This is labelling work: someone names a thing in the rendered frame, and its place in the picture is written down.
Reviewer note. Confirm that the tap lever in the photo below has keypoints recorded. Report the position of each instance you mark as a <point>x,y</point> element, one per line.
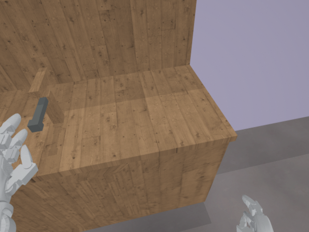
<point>36,124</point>

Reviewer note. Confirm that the robot left hand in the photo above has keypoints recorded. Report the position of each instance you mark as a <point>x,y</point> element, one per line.
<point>9,153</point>

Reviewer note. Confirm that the robot right hand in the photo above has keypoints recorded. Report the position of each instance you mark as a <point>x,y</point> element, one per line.
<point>257,220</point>

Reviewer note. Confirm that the robot left forearm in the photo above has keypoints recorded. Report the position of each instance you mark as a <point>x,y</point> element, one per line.
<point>7,224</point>

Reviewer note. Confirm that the counter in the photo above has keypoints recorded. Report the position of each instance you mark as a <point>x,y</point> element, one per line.
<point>129,129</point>

